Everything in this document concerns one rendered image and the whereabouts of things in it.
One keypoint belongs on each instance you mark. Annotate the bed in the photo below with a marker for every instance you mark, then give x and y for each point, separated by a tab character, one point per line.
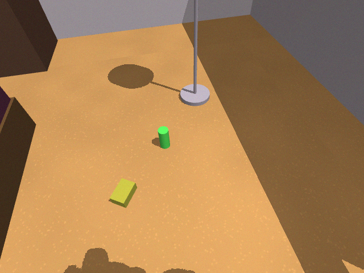
16	132

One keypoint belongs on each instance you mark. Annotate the floor lamp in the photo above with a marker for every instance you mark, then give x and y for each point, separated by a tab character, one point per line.
195	94

